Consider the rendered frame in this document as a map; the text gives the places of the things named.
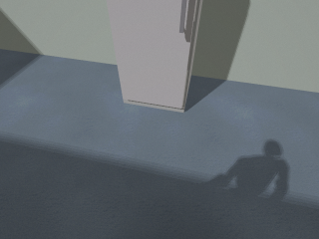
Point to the fridge door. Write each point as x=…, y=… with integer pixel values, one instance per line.
x=151, y=54

